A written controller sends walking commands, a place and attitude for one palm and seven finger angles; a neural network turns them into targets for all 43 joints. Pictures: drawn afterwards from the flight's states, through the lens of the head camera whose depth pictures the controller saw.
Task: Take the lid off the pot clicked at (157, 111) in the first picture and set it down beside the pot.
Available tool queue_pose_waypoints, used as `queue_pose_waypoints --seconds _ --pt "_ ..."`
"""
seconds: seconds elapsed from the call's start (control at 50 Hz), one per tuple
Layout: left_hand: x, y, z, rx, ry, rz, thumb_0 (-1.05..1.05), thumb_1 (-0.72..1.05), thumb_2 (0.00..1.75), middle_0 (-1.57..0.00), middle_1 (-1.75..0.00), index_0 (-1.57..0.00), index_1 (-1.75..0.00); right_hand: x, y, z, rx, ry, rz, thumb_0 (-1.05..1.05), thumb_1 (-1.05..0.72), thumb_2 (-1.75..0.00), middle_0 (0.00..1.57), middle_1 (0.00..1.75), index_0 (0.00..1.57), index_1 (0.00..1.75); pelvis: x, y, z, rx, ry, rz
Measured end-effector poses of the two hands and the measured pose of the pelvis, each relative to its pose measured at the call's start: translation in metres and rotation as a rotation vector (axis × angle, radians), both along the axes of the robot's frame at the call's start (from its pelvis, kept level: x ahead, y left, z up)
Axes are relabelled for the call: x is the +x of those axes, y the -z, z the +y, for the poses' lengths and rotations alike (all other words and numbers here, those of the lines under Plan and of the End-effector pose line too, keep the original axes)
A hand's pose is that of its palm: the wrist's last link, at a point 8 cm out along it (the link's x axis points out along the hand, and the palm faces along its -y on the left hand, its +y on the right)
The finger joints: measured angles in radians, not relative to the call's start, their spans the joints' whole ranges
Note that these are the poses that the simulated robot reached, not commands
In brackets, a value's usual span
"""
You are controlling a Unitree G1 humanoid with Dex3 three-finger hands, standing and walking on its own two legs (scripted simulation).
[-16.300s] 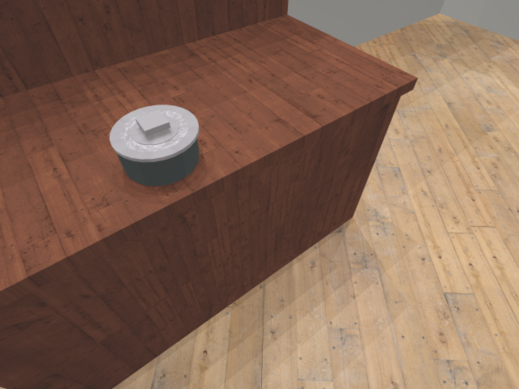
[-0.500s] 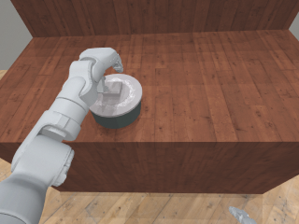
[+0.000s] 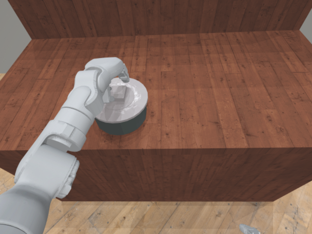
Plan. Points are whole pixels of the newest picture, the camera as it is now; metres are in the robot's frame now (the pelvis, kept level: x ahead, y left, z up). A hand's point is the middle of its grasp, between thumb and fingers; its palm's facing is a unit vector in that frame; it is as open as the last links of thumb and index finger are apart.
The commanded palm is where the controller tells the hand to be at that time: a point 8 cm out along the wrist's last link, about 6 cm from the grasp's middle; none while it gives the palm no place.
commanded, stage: lower the open fingers around the knob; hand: left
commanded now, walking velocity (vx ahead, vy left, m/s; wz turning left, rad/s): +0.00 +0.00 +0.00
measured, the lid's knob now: (116, 93) +0.48 +0.11 +0.08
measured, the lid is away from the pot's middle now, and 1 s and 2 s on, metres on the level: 0.00 0.01 0.00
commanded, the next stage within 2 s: close the fingers and squeeze the knob in 0.42 s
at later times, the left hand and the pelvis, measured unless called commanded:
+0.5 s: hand (113, 94) +0.45 +0.11 +0.11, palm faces -0.36 -0.03 -0.93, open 10.0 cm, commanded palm +0.45 +0.11 +0.16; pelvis +0.00 -0.01 +0.00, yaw +0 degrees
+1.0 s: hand (116, 94) +0.45 +0.11 +0.10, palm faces -0.36 -0.04 -0.93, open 9.0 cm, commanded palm +0.45 +0.11 +0.16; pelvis +0.00 -0.01 +0.00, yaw +0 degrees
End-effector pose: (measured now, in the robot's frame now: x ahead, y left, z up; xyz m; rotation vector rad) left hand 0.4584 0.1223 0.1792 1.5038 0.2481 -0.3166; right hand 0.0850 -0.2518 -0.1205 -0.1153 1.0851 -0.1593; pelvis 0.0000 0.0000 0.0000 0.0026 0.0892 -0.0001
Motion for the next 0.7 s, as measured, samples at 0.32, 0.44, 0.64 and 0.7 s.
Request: queue_pose_waypoints --seconds 0.32,0.44,0.64,0.7 --pt "-0.006 0.015 -0.005 0.009 -0.012 0.004 0.0 -0.25 1.36 -0.81 -0.07 -0.83 -0.08 0.0 0.004 -0.003 0.012 0.002 0.015 0.0 -0.9 -0.9 0.2 0.3 0.2 0.3 -0.001 0.001 -0.004 0.002 -0.003 0.005" --pt "-0.006 0.015 -0.006 0.019 -0.015 0.007 0.0 -0.25 1.36 -0.81 -0.07 -0.82 -0.08 0.004 0.004 -0.005 0.012 0.003 0.006 0.0 -0.9 -0.9 0.2 0.3 0.2 0.3 0.0 0.002 -0.006 0.002 -0.005 0.006" --pt "-0.007 0.017 -0.007 0.014 -0.014 0.013 0.0 -0.19 1.24 -0.69 -0.29 -0.72 -0.3 0.007 0.005 -0.007 0.009 -0.001 0.007 0.0 -0.9 -0.9 0.2 0.3 0.2 0.3 0.001 0.001 -0.008 0.002 -0.007 0.004" --pt "-0.008 0.019 -0.007 0.015 -0.012 0.018 0.0 -0.14 1.16 -0.62 -0.46 -0.64 -0.47 0.007 0.005 -0.008 0.007 -0.001 0.01 0.0 -0.9 -0.9 0.2 0.3 0.2 0.3 0.0 0.001 -0.008 0.002 -0.007 0.002"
